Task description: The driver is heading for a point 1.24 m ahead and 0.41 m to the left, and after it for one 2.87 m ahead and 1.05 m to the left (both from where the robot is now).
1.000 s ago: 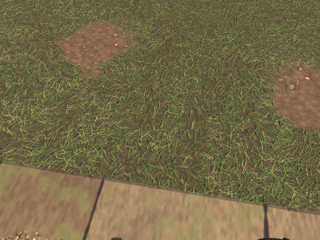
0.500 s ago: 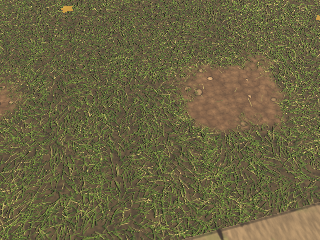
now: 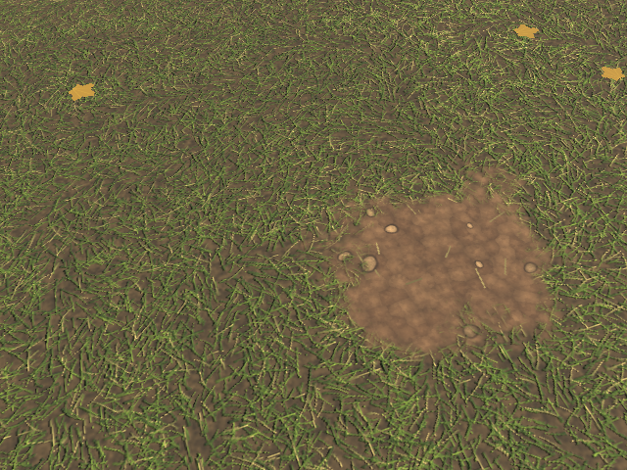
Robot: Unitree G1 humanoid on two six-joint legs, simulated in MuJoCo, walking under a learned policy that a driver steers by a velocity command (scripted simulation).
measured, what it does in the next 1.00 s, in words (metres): walks ahead: left foot, then right foot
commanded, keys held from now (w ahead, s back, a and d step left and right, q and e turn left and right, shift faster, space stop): w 0.64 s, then w+q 0.36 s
